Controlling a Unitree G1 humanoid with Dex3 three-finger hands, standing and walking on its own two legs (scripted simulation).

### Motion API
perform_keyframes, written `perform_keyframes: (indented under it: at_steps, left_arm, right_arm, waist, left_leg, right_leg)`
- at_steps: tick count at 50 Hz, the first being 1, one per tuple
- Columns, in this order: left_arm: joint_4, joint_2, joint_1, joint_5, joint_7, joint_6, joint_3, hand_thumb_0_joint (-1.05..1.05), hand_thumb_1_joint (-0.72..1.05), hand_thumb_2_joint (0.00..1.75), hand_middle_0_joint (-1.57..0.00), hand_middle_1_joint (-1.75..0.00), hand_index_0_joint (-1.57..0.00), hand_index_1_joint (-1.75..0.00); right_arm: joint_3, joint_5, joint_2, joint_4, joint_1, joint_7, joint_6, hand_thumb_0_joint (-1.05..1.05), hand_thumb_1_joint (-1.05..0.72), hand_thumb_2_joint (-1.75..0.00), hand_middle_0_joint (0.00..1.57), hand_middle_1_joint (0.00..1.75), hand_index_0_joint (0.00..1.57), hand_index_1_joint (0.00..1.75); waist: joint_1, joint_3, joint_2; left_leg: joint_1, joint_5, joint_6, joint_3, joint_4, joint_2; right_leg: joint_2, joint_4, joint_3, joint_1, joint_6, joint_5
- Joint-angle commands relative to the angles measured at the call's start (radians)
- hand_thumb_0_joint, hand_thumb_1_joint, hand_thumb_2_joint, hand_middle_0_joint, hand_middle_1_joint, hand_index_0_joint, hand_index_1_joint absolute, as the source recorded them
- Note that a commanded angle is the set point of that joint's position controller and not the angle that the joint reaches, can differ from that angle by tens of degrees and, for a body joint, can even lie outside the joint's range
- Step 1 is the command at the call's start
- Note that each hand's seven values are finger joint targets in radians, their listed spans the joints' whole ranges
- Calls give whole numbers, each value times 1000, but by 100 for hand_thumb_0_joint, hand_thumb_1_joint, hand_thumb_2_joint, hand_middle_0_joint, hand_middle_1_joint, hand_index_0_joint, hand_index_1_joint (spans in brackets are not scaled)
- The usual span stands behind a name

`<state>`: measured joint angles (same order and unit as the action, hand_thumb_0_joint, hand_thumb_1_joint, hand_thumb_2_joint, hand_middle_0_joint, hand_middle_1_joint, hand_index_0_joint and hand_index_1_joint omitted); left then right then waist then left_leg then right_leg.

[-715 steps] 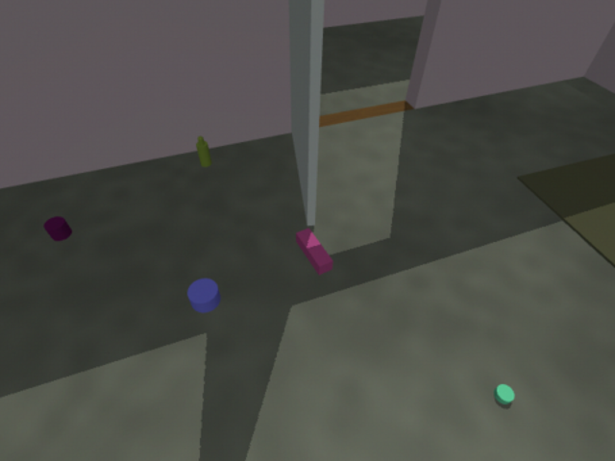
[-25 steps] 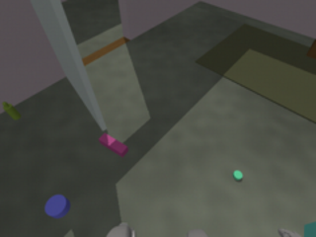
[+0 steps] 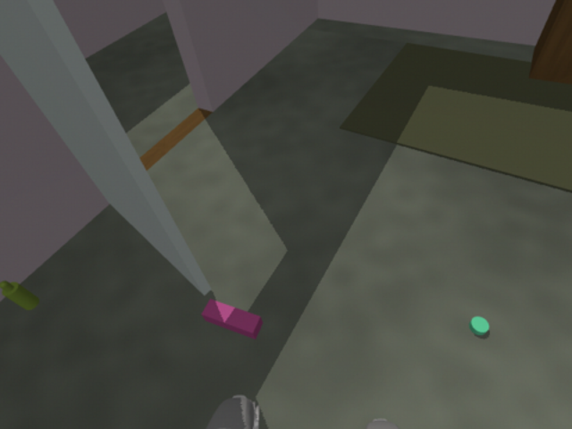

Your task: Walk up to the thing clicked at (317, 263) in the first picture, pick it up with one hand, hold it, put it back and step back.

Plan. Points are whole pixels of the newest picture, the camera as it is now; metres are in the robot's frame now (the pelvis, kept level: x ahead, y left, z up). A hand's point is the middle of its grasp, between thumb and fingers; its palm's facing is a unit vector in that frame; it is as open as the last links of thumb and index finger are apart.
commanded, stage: walk up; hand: left
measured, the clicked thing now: (232, 318) +0.58 +0.29 -0.70
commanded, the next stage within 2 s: none
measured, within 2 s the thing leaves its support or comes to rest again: neither
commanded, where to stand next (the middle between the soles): +0.15 +0.15 m, yaw -14 degrees
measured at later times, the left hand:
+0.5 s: hand (38, 383) +0.22 +0.45 -0.12, palm faces -0.24 -0.89 -0.40, open 7.3 cm
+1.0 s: hand (53, 352) +0.27 +0.44 -0.11, palm faces -0.30 -0.88 -0.38, open 7.3 cm
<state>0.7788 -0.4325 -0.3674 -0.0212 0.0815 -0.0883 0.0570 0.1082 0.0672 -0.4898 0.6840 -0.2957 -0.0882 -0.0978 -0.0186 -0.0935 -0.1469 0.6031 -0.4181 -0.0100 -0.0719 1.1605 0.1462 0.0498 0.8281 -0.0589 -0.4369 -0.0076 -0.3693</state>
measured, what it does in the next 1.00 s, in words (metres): steps to the left, turning right: left foot, then right foot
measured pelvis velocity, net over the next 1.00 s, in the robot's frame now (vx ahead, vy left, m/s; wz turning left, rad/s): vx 0.10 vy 0.21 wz -0.32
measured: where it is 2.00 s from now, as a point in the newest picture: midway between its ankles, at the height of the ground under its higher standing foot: outside the picture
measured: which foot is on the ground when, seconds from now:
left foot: up 0.00-0.08, down 0.10-0.80, up 0.82-1.00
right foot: down 0.00-0.12, up 0.14-0.72, down 0.74-1.00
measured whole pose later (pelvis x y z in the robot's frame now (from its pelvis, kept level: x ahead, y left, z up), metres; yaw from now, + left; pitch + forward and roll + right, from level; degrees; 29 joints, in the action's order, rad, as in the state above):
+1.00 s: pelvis +0.10 +0.21 +0.03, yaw -18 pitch -3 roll +1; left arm 0.90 -0.38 -0.18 -0.04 -0.01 0.03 0.05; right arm 0.05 0.01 -0.39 0.90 -0.25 0.01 0.05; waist 0.02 -0.09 0.02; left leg 0.35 -0.33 -0.03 0.01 0.70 0.07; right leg 0.01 0.62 -0.03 -0.23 0.03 -0.33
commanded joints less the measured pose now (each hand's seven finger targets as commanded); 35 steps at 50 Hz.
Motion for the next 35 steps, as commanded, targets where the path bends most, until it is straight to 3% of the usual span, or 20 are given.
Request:
perform_keyframes:
  at_steps: [1,3,4,5,6,7,8,9,10,11,13,15,18,20,23,28,29,30,33,35]
  left_arm:
    - [-54,-407,-22,-19,41,-20,137,0,90,90,-20,-30,-20,-30]
    - [-54,-412,40,-23,46,-14,133,0,90,90,-20,-30,-20,-30]
    - [-58,-392,105,-21,49,-9,124,0,90,90,-20,-30,-20,-30]
    - [-47,-307,92,-24,53,1,98,0,90,90,-20,-30,-20,-30]
    - [-55,-159,46,-11,57,3,47,0,90,90,-20,-30,-20,-30]
    - [-56,-222,67,-5,79,-1,47,0,90,90,-20,-30,-20,-30]
    - [-20,-277,75,0,73,-6,47,0,90,90,-20,-30,-20,-30]
    - [31,-292,36,18,62,-3,62,0,90,90,-20,-30,-20,-30]
    - [71,-298,-12,33,49,-3,72,0,90,90,-20,-30,-20,-30]
    - [82,-296,-49,35,33,-6,73,0,90,90,-20,-30,-20,-30]
    - [89,-238,-28,26,3,2,58,0,90,90,-20,-30,-20,-30]
    - [49,-203,53,11,-22,10,54,0,90,90,-20,-30,-20,-30]
    - [26,-168,86,11,-44,34,49,0,90,90,-20,-30,-20,-30]
    - [23,-156,78,15,-49,49,45,0,90,90,-20,-30,-20,-30]
    - [9,-142,130,20,-57,69,39,0,90,90,-20,-30,-20,-30]
    - [0,-132,210,18,-58,81,24,0,90,90,-20,-30,-20,-30]
    - [3,-127,215,16,-58,80,22,0,90,90,-20,-30,-20,-30]
    - [7,-128,234,14,-59,81,20,0,90,90,-20,-30,-20,-30]
    - [20,-111,245,11,-59,83,15,0,90,90,-20,-30,-20,-30]
    - [32,-111,238,9,-59,80,15,0,90,90,-20,-30,-20,-30]
  right_arm:
    - [74,0,-177,-108,-7,-1,25,0,-90,-90,20,30,20,30]
    - [88,0,-184,-93,-92,0,32,0,-90,-90,20,30,20,30]
    - [94,3,-177,-60,-206,4,39,0,-90,-90,20,30,20,30]
    - [111,12,-204,-13,-323,12,51,0,-90,-90,20,30,20,30]
    - [124,16,-303,-24,-308,22,62,0,-90,-90,20,30,20,30]
    - [129,-28,-405,-55,-148,31,73,0,-90,-90,20,30,20,30]
    - [118,-22,-332,-79,-60,37,79,0,-90,-90,20,30,20,30]
    - [96,-17,-275,-82,-39,48,81,0,-90,-90,20,30,20,30]
    - [86,-16,-255,-73,-35,56,86,0,-90,-90,20,30,20,30]
    - [80,-22,-240,-64,-25,58,92,0,-90,-90,20,30,20,30]
    - [58,-31,-194,-32,-40,62,106,0,-90,-90,20,30,20,30]
    - [43,-45,-196,8,-107,77,126,0,-90,-90,20,30,20,30]
    - [24,-59,-175,38,-124,103,151,0,-90,-90,20,30,20,30]
    - [19,-64,-163,45,-111,113,156,0,-90,-90,20,30,20,30]
    - [17,-56,-147,62,-105,122,154,0,-90,-90,20,30,20,30]
    - [21,-46,-137,96,-124,129,139,0,-90,-90,20,30,20,30]
    - [21,-46,-140,103,-118,129,136,0,-90,-90,20,30,20,30]
    - [22,-43,-136,108,-120,129,134,0,-90,-90,20,30,20,30]
    - [23,-43,-144,126,-93,128,132,0,-90,-90,20,30,20,30]
    - [21,-44,-143,134,-76,126,133,0,-90,-90,20,30,20,30]
  waist:
    - [1,47,354]
    - [-57,79,352]
    - [-139,115,309]
    - [-199,143,124]
    - [-185,63,-276]
    - [-110,28,-337]
    - [-76,-28,-110]
    - [-55,-45,16]
    - [-37,-22,11]
    - [-22,-6,-57]
    - [-21,9,-14]
    - [-36,3,47]
    - [-20,33,107]
    - [-6,59,109]
    - [-19,36,72]
    - [-52,61,34]
    - [-51,69,24]
    - [-61,66,31]
    - [-53,69,14]
    - [-45,88,12]
  left_leg:
    - [-29,-66,15,49,-85,-9]
    - [-173,-86,26,106,-169,-39]
    - [-331,-41,28,139,-298,-63]
    - [-496,-109,21,97,-431,-97]
    - [-462,-207,41,-332,-711,152]
    - [-349,-245,167,-706,-949,289]
    - [-296,-201,158,-630,-949,269]
    - [-313,-127,117,-444,-843,209]
    - [-334,-111,116,-352,-773,167]
    - [-375,-9,143,-283,-735,148]
    - [-387,184,150,-169,-718,125]
    - [-433,347,185,-183,-716,198]
    - [-522,658,118,-128,-693,209]
    - [-552,761,68,-65,-686,189]
    - [-533,799,-9,5,-721,151]
    - [-622,800,-37,49,-724,138]
    - [-638,790,-25,50,-717,147]
    - [-636,793,-43,66,-721,134]
    - [-637,794,-38,67,-727,157]
    - [-652,870,-51,82,-693,151]
  right_leg:
    - [159,-290,-286,-76,230,-182]
    - [159,-234,-259,-148,210,-134]
    - [136,-111,-188,-222,168,-75]
    - [49,182,-88,-336,110,-29]
    - [-159,504,53,-572,43,-288]
    - [-114,607,-23,-559,78,-299]
    - [-55,637,-22,-522,62,-180]
    - [-29,601,-17,-492,49,-91]
    - [-12,558,-16,-443,46,-47]
    - [8,480,23,-398,46,-37]
    - [-16,372,21,-304,31,-40]
    - [-20,283,-13,-284,30,-39]
    - [-51,229,-60,-258,49,26]
    - [-70,198,-56,-214,52,56]
    - [-83,148,-28,-159,52,78]
    - [-79,23,38,-111,52,33]
    - [-71,-12,51,-96,50,33]
    - [-75,-44,70,-75,50,27]
    - [-64,-132,99,-4,61,17]
    - [-70,-208,108,55,73,5]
